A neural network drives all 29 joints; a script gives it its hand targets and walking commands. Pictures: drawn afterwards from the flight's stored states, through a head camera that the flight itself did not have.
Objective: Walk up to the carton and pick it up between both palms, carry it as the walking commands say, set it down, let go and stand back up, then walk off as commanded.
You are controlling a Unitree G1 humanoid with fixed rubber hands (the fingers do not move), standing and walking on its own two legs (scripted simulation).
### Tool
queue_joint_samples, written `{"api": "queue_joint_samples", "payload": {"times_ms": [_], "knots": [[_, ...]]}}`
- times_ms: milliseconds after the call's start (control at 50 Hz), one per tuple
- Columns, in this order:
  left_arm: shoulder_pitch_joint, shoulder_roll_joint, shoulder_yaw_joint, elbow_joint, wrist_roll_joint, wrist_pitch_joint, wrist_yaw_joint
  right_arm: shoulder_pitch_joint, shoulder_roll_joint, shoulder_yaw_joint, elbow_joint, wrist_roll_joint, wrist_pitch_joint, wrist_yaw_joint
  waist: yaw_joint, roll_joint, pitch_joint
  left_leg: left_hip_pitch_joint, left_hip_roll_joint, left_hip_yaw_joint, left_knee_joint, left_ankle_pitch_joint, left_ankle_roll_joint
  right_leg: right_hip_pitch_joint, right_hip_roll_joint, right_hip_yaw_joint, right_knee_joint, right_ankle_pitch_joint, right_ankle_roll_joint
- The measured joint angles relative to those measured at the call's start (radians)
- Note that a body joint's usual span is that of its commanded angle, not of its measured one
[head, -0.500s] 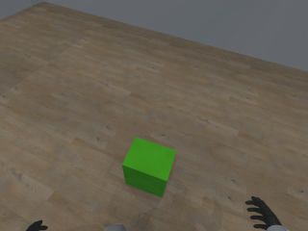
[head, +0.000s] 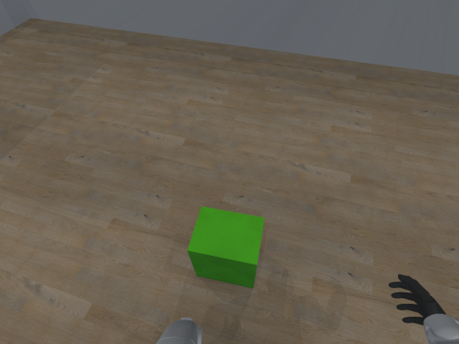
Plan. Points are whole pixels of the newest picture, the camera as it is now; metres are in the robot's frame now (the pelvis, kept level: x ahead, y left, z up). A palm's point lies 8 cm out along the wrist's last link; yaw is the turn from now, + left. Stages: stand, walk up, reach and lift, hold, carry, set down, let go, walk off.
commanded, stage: walk up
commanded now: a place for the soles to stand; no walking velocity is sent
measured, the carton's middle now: (228, 248) +0.52 +0.01 -0.62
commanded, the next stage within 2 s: none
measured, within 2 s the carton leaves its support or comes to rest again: neither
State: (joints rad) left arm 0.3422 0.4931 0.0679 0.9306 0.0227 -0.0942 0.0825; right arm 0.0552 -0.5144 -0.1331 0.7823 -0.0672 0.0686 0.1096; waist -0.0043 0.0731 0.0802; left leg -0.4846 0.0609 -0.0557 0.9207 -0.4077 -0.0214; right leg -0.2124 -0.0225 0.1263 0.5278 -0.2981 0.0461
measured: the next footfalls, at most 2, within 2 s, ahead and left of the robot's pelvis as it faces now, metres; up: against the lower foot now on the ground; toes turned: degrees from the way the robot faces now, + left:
left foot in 0.12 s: +0.15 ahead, +0.22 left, +0.00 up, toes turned -14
right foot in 0.38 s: +0.13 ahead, +0.00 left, +0.00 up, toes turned -10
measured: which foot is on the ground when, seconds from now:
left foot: up 0.00-0.10, down 0.12-1.00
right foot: down 0.00-0.12, up 0.14-0.36, down 0.38-1.00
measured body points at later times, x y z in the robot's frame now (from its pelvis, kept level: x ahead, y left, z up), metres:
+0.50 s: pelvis +0.07 +0.11 -0.01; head +0.08 +0.10 +0.44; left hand +0.22 +0.43 -0.09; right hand +0.08 -0.23 -0.12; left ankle +0.09 +0.22 -0.72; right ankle +0.09 +0.01 -0.73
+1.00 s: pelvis +0.10 +0.13 -0.01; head +0.12 +0.12 +0.44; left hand +0.31 +0.41 -0.11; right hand +0.14 -0.24 -0.09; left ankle +0.11 +0.23 -0.73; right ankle +0.09 +0.01 -0.73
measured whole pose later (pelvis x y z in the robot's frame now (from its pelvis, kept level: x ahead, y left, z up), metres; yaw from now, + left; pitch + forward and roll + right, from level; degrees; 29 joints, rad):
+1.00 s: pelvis +0.10 +0.13 -0.01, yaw -17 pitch -3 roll +0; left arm 0.12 0.45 0.01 0.92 0.00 -0.02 0.00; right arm 0.09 -0.44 -0.04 0.87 0.00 -0.02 -0.01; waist -0.01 -0.01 0.09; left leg -0.22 0.05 0.13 0.67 -0.39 0.01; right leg -0.30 0.06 0.10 0.67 -0.32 -0.01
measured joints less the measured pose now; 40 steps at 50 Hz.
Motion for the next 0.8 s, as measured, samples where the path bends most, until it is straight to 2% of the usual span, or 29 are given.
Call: {"api": "queue_joint_samples", "payload": {"times_ms": [100, 140, 180, 220, 280, 360, 380, 400, 420, 480, 520, 560, 620, 700, 800], "knots": [[0.051, 0.067, 0.016, -0.062, 0.017, 0.004, 0.014, 0.015, -0.013, -0.02, -0.063, 0.002, 0.006, 0.016, 0.008, -0.013, 0.013, 0.028, 0.001, 0.009, -0.141, -0.025, 0.025, -0.073, -0.053, 0.048, 0.133, -0.088, 0.002], [0.044, 0.081, 0.014, -0.079, 0.017, 0.014, 0.023, 0.038, -0.011, -0.019, -0.088, -0.007, -0.011, 0.008, -0.001, -0.028, 0.02, 0.032, -0.029, 0.029, -0.167, 0.104, 0.021, -0.143, -0.065, 0.07, 0.294, -0.174, -0.045], [0.016, 0.073, 0.005, -0.081, 0.003, 0.02, 0.032, 0.074, 0.012, -0.004, -0.097, 0.002, -0.024, -0.002, -0.004, -0.036, 0.027, 0.03, -0.036, 0.056, -0.132, 0.109, 0.023, -0.234, -0.039, 0.043, 0.498, -0.224, -0.066], [-0.003, 0.056, 0.0, -0.083, -0.008, 0.018, 0.021, 0.116, 0.038, 0.017, -0.095, 0.013, -0.031, -0.012, -0.018, -0.041, 0.025, 0.06, -0.037, 0.075, -0.151, 0.081, 0.046, -0.288, -0.026, -0.035, 0.582, -0.212, -0.068], [-0.011, 0.024, 0.003, -0.089, -0.001, 0.017, -0.015, 0.181, 0.058, 0.038, -0.082, 0.022, -0.048, -0.025, -0.039, -0.036, 0.012, 0.112, -0.03, 0.1, -0.205, 0.081, 0.071, -0.291, -0.002, -0.139, 0.495, -0.193, -0.069], [-0.015, -0.015, 0.008, -0.111, 0.006, 0.02, -0.051, 0.25, 0.052, 0.046, -0.05, 0.035, -0.06, -0.046, -0.051, -0.022, -0.003, 0.158, -0.014, 0.132, -0.234, 0.072, 0.06, -0.201, 0.049, -0.192, 0.244, -0.108, -0.091], [-0.015, -0.018, 0.009, -0.119, 0.007, 0.018, -0.055, 0.263, 0.051, 0.05, -0.044, 0.039, -0.061, -0.052, -0.048, -0.025, -0.01, 0.159, -0.013, 0.141, -0.22, 0.058, 0.053, -0.159, 0.06, -0.185, 0.163, -0.084, -0.1], [-0.019, -0.023, 0.01, -0.126, 0.01, 0.015, -0.056, 0.271, 0.05, 0.054, -0.038, 0.044, -0.063, -0.058, -0.041, -0.022, -0.011, 0.156, -0.006, 0.149, -0.195, 0.038, 0.05, -0.143, 0.068, -0.178, 0.12, -0.004, -0.107], [-0.025, -0.029, 0.009, -0.131, 0.009, 0.011, -0.056, 0.269, 0.054, 0.059, -0.029, 0.049, -0.062, -0.064, -0.034, -0.021, -0.01, 0.149, -0.008, 0.144, -0.163, -0.002, 0.047, -0.147, 0.073, -0.17, 0.129, 0.031, -0.109], [-0.049, -0.042, -0.006, -0.141, -0.004, 0.011, -0.06, 0.254, 0.072, 0.075, -0.009, 0.057, -0.064, -0.083, -0.018, -0.031, -0.01, 0.129, -0.031, 0.094, -0.094, -0.11, 0.053, -0.144, 0.074, -0.141, 0.154, 0.008, -0.105], [-0.068, -0.044, -0.018, -0.145, -0.011, 0.021, -0.064, 0.245, 0.079, 0.082, -0.002, 0.056, -0.079, -0.092, -0.012, -0.043, -0.017, 0.15, -0.031, 0.082, -0.163, -0.053, 0.061, -0.138, 0.069, -0.121, 0.157, -0.006, -0.088], [-0.093, -0.048, -0.026, -0.145, -0.016, 0.035, -0.071, 0.236, 0.078, 0.085, 0.006, 0.048, -0.1, -0.101, -0.012, -0.055, -0.026, 0.168, -0.034, 0.092, -0.217, 0.059, 0.046, -0.143, 0.063, -0.102, 0.176, -0.021, -0.072], [-0.13, -0.055, -0.034, -0.125, -0.019, 0.05, -0.077, 0.213, 0.076, 0.096, 0.02, 0.049, -0.116, -0.105, -0.008, -0.068, -0.034, 0.187, -0.03, 0.117, -0.209, 0.032, 0.039, -0.129, 0.066, -0.079, 0.171, -0.037, -0.078], [-0.168, -0.05, -0.041, -0.089, -0.02, 0.052, -0.084, 0.163, 0.075, 0.102, 0.041, 0.055, -0.117, -0.109, -0.012, -0.079, -0.031, 0.22, -0.017, 0.137, -0.23, 0.014, 0.039, -0.096, 0.076, -0.063, 0.129, -0.013, -0.057], [-0.212, -0.039, -0.051, -0.058, -0.026, 0.061, -0.086, 0.1, 0.067, 0.097, 0.054, 0.064, -0.114, -0.116, -0.012, -0.089, -0.012, 0.245, -0.018, 0.158, -0.255, 0.02, 0.044, -0.098, 0.077, -0.047, 0.142, -0.001, -0.069]]}}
